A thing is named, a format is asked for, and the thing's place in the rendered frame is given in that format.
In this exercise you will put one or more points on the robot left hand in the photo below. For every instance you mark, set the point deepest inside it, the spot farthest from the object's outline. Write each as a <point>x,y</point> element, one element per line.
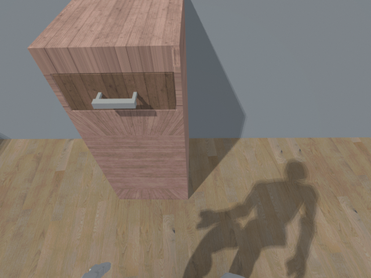
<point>97,271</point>

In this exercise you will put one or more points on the drawer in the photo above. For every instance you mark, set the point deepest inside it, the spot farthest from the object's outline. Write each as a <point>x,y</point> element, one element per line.
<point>155,90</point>

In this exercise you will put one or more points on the cabinet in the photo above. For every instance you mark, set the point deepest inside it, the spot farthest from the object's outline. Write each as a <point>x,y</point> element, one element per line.
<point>144,153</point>

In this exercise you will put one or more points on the handle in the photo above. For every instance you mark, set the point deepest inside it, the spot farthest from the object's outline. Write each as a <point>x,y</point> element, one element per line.
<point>114,103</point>

